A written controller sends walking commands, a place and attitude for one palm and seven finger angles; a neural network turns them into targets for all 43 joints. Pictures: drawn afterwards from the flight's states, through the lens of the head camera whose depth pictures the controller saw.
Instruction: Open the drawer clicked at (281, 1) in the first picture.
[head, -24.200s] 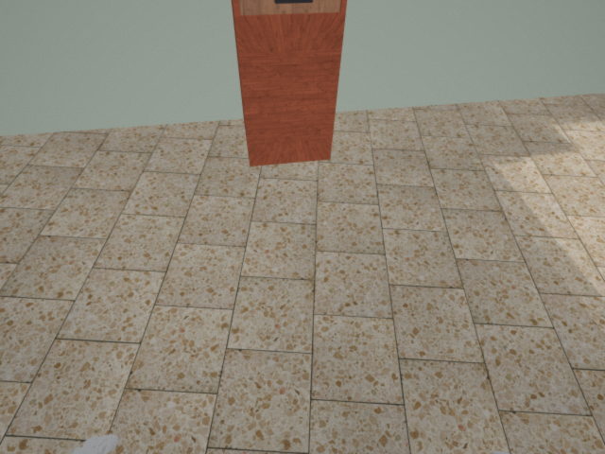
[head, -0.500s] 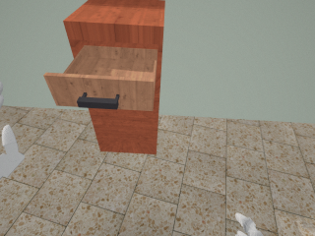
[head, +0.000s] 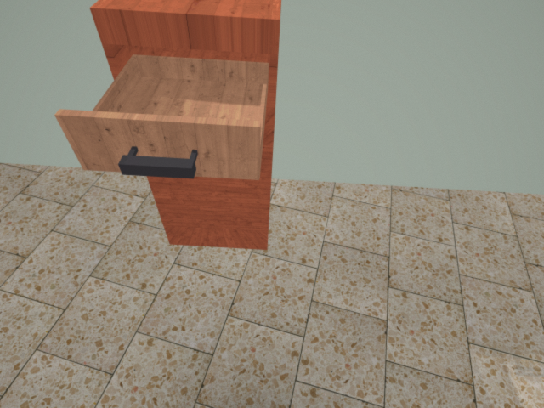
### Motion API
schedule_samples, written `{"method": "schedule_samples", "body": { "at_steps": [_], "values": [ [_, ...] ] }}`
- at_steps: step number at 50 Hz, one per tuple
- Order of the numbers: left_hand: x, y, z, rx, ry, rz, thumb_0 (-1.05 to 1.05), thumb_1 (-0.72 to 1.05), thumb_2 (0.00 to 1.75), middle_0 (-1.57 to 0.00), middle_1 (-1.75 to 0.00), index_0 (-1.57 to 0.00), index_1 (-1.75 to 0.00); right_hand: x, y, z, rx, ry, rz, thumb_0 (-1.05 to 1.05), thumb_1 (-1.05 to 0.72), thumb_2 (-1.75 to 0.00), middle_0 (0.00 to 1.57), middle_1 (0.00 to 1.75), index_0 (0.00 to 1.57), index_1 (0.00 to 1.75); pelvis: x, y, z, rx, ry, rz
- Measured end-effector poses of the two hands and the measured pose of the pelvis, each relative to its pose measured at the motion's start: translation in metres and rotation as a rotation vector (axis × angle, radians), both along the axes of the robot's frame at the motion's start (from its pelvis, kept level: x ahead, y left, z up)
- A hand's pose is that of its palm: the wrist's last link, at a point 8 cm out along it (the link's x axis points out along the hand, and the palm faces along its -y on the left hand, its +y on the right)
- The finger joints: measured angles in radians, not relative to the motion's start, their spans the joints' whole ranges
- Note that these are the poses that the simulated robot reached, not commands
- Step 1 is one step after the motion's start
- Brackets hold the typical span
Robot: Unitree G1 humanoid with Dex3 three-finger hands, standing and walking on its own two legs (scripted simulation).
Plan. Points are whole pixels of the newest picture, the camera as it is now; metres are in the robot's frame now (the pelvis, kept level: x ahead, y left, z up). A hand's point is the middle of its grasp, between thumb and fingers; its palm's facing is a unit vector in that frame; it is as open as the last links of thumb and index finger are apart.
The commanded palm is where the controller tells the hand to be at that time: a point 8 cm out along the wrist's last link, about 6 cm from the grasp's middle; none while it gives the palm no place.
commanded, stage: let the arm hang, fingers relaxed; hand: left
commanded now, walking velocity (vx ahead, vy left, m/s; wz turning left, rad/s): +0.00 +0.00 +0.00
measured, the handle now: (161, 159) +0.55 +0.24 +0.04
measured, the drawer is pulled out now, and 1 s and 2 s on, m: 0.30 0.30 0.30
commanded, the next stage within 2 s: look to check the result in 0.80 s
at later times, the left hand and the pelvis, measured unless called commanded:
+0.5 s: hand out of the picture +0.00 +0.19 -0.15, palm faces +0.00 -0.96 -0.26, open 7.4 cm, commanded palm none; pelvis +0.00 -0.01 +0.02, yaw -1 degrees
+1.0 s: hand out of the picture +0.02 +0.18 -0.15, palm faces -0.02 -0.96 -0.27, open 7.4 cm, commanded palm none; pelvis +0.00 -0.02 +0.02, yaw -1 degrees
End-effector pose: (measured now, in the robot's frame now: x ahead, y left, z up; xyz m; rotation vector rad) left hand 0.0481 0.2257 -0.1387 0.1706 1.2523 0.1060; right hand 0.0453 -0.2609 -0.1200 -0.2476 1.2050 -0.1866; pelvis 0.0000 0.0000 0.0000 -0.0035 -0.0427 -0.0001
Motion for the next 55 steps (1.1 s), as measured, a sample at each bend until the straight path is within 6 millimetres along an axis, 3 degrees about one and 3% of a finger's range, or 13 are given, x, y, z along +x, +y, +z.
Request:
{"method": "schedule_samples", "body": {
  "at_steps": [6, 9, 12, 15, 19, 28, 34, 39, 45, 55],
  "values": [
    [-0.093, 0.001, 0.002, -0.010, 0.272, 0.084, 0.01, 0.96, 0.89, -0.20, -0.30, -0.21, -0.30, -0.044, 0.004, 0.003, 0.005, 0.215, -0.011, 0.01, -0.90, -0.89, 0.20, 0.29, 0.20, 0.30, 0.002, -0.004, 0.011, -0.005, 0.020, 0.003],
    [-0.119, 0.004, 0.010, 0.010, 0.347, 0.101, 0.01, 0.94, 0.89, -0.20, -0.30, -0.20, -0.30, -0.052, 0.011, -0.001, 0.028, 0.248, -0.025, 0.01, -0.90, -0.89, 0.20, 0.29, 0.20, 0.30, 0.003, -0.004, 0.014, -0.004, 0.017, 0.000],
    [-0.128, 0.008, 0.017, 0.035, 0.374, 0.106, 0.01, 0.93, 0.89, -0.20, -0.30, -0.20, -0.30, -0.053, 0.019, -0.006, 0.057, 0.249, -0.033, 0.01, -0.90, -0.89, 0.20, 0.29, 0.20, 0.30, 0.002, -0.004, 0.015, -0.003, 0.011, -0.005],
    [-0.123, 0.011, 0.020, 0.057, 0.355, 0.101, 0.01, 0.92, 0.89, -0.20, -0.30, -0.20, -0.30, -0.049, 0.027, -0.012, 0.088, 0.229, -0.035, 0.01, -0.90, -0.89, 0.20, 0.29, 0.20, 0.30, 0.000, -0.004, 0.016, -0.001, 0.005, -0.008],
    [-0.101, 0.013, 0.021, 0.077, 0.282, 0.083, 0.01, 0.91, 0.89, -0.20, -0.30, -0.20, -0.30, -0.041, 0.034, -0.017, 0.120, 0.191, -0.035, 0.01, -0.91, -0.89, 0.20, 0.29, 0.20, 0.30, -0.002, -0.005, 0.016, 0.001, -0.002, -0.013],
    [-0.034, 0.005, 0.021, 0.074, 0.090, 0.024, 0.01, 0.90, 0.89, -0.20, -0.30, -0.20, -0.30, -0.039, 0.024, -0.017, 0.118, 0.148, -0.053, 0.01, -0.92, -0.89, 0.20, 0.29, 0.20, 0.30, -0.005, -0.010, 0.016, 0.005, -0.010, -0.019],
    [-0.008, -0.003, 0.021, 0.063, 0.029, 0.000, 0.01, 0.90, 0.89, -0.20, -0.30, -0.20, -0.30, -0.049, 0.016, -0.015, 0.106, 0.158, -0.073, 0.01, -0.91, -0.89, 0.20, 0.29, 0.20, 0.30, -0.005, -0.014, 0.017, 0.006, -0.011, -0.021],
    [-0.005, -0.005, 0.021, 0.064, 0.029, -0.005, 0.01, 0.90, 0.89, -0.20, -0.30, -0.20, -0.30, -0.059, 0.010, -0.014, 0.100, 0.183, -0.087, 0.01, -0.91, -0.89, 0.20, 0.29, 0.20, 0.30, -0.004, -0.017, 0.017, 0.006, -0.011, -0.023],
    [-0.016, -0.004, 0.021, 0.075, 0.071, 0.005, 0.01, 0.90, 0.89, -0.20, -0.30, -0.20, -0.30, -0.067, 0.006, -0.014, 0.097, 0.213, -0.092, 0.01, -0.90, -0.89, 0.20, 0.29, 0.20, 0.30, -0.004, -0.020, 0.017, 0.006, -0.008, -0.023],
    [-0.036, 0.003, 0.023, 0.101, 0.135, 0.026, 0.01, 0.90, 0.89, -0.20, -0.30, -0.20, -0.30, -0.056, -0.004, -0.013, 0.082, 0.207, -0.085, 0.01, -0.90, -0.89, 0.20, 0.29, 0.20, 0.30, -0.002, -0.024, 0.017, 0.004, -0.007, -0.027]
  ]
}}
